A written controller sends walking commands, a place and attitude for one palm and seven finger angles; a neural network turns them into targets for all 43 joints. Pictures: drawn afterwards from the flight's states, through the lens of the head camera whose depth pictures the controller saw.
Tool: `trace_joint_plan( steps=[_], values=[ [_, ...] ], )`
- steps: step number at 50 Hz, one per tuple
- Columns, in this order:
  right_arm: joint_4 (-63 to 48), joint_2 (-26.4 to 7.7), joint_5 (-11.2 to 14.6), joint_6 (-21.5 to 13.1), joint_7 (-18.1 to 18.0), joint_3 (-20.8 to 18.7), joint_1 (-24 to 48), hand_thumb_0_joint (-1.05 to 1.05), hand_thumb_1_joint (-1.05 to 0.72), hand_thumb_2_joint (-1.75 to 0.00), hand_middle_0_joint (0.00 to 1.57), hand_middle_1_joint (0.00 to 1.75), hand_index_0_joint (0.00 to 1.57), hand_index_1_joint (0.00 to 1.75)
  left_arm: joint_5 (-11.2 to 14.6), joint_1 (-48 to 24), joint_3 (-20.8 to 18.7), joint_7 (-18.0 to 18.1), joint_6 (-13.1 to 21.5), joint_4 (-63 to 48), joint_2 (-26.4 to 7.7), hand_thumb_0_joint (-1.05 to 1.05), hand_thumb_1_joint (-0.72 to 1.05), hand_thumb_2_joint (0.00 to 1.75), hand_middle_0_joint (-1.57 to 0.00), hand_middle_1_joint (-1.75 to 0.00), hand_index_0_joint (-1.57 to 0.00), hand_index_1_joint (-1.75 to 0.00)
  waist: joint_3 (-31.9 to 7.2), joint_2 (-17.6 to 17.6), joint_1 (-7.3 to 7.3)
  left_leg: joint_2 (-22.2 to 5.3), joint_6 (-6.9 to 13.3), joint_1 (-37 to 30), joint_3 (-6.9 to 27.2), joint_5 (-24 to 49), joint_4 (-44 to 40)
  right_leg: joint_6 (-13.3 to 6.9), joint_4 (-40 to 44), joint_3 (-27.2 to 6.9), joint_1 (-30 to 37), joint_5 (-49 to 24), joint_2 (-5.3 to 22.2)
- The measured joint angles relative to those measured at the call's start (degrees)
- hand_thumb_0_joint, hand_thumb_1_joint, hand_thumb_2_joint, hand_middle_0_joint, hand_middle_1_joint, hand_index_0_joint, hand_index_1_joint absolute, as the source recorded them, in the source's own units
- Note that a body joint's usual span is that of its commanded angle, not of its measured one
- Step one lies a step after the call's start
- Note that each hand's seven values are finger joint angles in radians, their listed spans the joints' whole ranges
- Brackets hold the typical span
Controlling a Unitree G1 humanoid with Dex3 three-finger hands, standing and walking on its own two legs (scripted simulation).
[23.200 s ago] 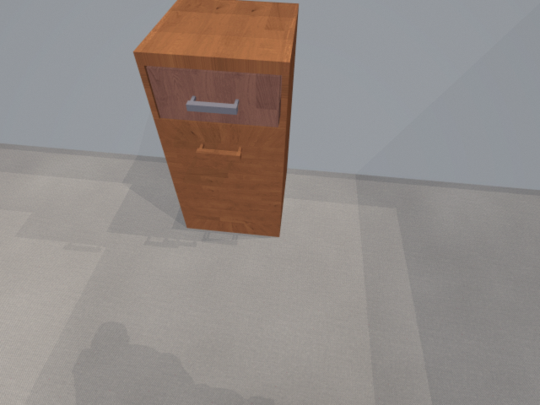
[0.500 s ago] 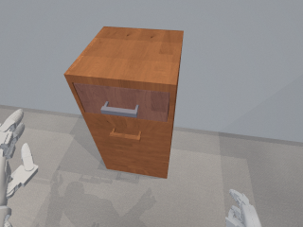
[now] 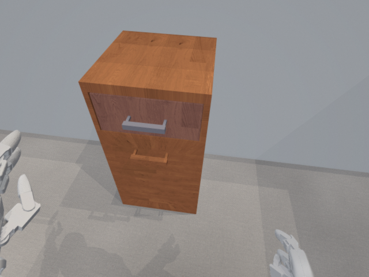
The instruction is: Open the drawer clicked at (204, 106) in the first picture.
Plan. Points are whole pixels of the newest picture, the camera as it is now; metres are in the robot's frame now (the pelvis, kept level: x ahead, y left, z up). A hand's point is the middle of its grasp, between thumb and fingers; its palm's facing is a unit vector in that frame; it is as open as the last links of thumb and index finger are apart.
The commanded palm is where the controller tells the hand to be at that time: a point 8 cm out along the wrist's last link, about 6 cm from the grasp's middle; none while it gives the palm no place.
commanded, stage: step back with the hand held close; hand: left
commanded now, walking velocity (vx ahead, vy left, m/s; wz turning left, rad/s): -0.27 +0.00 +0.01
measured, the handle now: (145, 123) +0.62 +0.17 -0.06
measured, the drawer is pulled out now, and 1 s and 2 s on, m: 0.00 0.00 0.00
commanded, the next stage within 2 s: stop stepping back and stand still in 0.62 s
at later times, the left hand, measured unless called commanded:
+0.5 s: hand (50, 267) +0.11 +0.18 +0.17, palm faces +0.22 -0.86 -0.46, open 7.4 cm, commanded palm +0.04 +0.24 +0.19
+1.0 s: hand out of the picture -0.04 +0.18 +0.18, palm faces +0.32 -0.80 -0.50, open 7.4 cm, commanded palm -0.09 +0.22 +0.19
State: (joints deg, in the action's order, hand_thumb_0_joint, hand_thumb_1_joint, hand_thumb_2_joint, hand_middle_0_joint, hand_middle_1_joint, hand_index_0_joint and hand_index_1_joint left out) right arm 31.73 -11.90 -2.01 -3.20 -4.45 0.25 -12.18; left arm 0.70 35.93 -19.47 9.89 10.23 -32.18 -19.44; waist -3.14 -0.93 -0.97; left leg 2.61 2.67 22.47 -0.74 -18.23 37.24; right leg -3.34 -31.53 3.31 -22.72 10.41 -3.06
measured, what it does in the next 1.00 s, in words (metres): walks backwards: right foot, then left foot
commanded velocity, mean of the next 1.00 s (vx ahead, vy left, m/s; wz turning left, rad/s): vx -0.18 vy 0.00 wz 0.03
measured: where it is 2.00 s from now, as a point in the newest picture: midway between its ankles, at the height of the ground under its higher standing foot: outside the picture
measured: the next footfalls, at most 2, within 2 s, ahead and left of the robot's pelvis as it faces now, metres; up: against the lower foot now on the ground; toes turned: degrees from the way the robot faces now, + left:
right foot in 0.42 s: -0.19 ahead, -0.12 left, +0.00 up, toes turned +5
left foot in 0.68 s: -0.09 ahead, +0.05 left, +0.00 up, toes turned +0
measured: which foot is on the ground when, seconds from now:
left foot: down 0.00-0.46, up 0.48-0.66, down 0.68-0.96, up 0.98-1.00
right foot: down 0.00-0.12, up 0.14-0.40, down 0.42-1.00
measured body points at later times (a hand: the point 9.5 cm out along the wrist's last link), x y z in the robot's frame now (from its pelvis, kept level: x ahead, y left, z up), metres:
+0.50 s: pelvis -0.11 -0.04 +0.01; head -0.06 -0.02 +0.46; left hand +0.09 +0.22 +0.20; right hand +0.06 -0.26 -0.07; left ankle +0.01 +0.08 -0.71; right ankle -0.16 -0.13 -0.73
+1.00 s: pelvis -0.22 -0.06 +0.01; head -0.21 -0.05 +0.46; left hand -0.06 +0.22 +0.21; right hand -0.05 -0.28 -0.07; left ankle -0.15 +0.06 -0.71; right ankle -0.22 -0.14 -0.73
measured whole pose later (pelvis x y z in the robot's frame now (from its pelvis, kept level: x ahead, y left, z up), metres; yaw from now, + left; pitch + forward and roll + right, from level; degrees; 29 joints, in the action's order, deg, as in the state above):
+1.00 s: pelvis -0.22 -0.06 +0.01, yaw -1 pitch +1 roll +0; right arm 34.2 -9.8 -0.2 -5.7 -2.9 1.6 -12.3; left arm 1.9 40.3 -22.0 8.3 11.3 -37.2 -24.3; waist -0.6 1.3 0.0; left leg 0.5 -0.4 25.8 0.0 -18.2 38.7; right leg -3.1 -28.7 3.2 -14.8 15.2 -2.2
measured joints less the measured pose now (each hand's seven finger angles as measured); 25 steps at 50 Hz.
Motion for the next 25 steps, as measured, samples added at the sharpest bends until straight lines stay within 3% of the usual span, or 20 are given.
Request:
trace_joint_plan(
  steps=[3,6,9,12,17,21,22,25],
  values=[
    [1.16,-0.58,-0.01,0.97,0.16,-0.3,-0.9,0.01,-0.9,-0.9,0.2,0.3,0.21,0.3,-0.6,-0.91,1.25,0.43,-0.06,-0.16,1.1,0.02,0.89,0.9,-0.21,-0.31,-0.21,-0.3,0.23,0.64,0.2,-0.2,-0.91,0.74,1.23,-4.43,2.09,0.0,0.63,0.55,-0.39,-1.22,0.29],
    [1.57,-0.96,0.08,1.26,-0.2,-0.05,-2.01,0.01,-0.9,-0.9,0.2,0.3,0.21,0.3,-0.71,-1.0,1.36,0.47,0.22,-1.77,0.54,0.02,0.89,0.9,-0.21,-0.31,-0.21,-0.3,1.29,2.22,-0.05,-0.41,0.05,-0.09,0.03,5.16,-1.56,0.98,-1.05,0.46,-1.23,0.2,0.97],
    [2.27,-0.02,-0.75,-0.86,-0.79,-0.5,-2.93,0.02,-0.9,-0.9,0.2,0.3,0.21,0.3,-1.13,-0.58,0.0,0.98,0.9,-2.27,-0.95,0.02,0.89,0.9,-0.21,-0.31,-0.21,-0.3,1.51,2.2,-0.38,-0.85,0.89,0.17,0.08,6.59,-2.98,2.49,-15.47,-3.07,-5.18,10.53,-1.15],
    [2.84,1.35,-0.36,-2.74,-0.32,-0.48,-4.07,0.02,-0.9,-0.9,0.2,0.3,0.21,0.3,-0.56,-0.03,-1.77,1.24,0.87,-2.47,-2.25,0.02,0.89,0.9,-0.21,-0.31,-0.21,-0.3,0.91,1.69,-0.33,-1.87,0.5,0.09,0.42,8.4,-6.29,3.45,-24.98,-4.24,-4.66,13.27,-2.06],
    [4.49,2.86,0.68,-4.74,1.57,0.72,-2.55,0.02,-0.9,-0.9,0.2,0.3,0.21,0.3,1.09,0.77,-2.55,0.94,0.27,-3.27,-2.29,0.02,0.89,0.9,-0.21,-0.31,-0.21,-0.3,0.36,2.1,0.29,-3.65,-0.64,0.52,-1.17,12.97,-11.96,4.29,-12.57,-3.19,4.1,16.19,0.41],
    [3.96,3.11,0.84,-5.1,2.67,1.57,0.6,0.02,-0.9,-0.9,0.2,0.3,0.21,0.3,1.98,-0.39,-1.44,-0.52,-0.03,-3.92,-3.36,0.02,0.9,0.9,-0.2,-0.31,-0.2,-0.3,1.34,3.16,-0.21,-3.78,-1.92,3.43,-1.89,16.29,-13.7,3.47,4.24,-2.87,11.66,9.36,1.65],
    [3.91,2.67,1.01,-4.74,2.91,1.51,1.8,0.02,-0.9,-0.9,0.2,0.3,0.21,0.3,2.05,-0.88,-0.89,-1.16,0.34,-3.89,-3.36,0.02,0.9,0.9,-0.21,-0.31,-0.2,-0.3,2.25,2.21,-0.17,-4.7,-2.29,4.35,-1.45,16.81,-13.3,2.61,5.76,-2.54,11.68,9.26,0.66],
    [3.94,1.74,2.03,-2.95,3.07,1.03,3.47,0.02,-0.9,-0.9,0.2,0.3,0.21,0.3,2.25,-0.27,-0.06,-2.55,1.81,-4.36,-4.94,0.02,0.89,0.9,-0.21,-0.31,-0.21,-0.3,3.87,1.71,-0.15,-4.78,-3.17,6.95,0.57,6.93,-6.62,0.73,6.16,-1.9,10.65,7.07,-0.62]
  ],
)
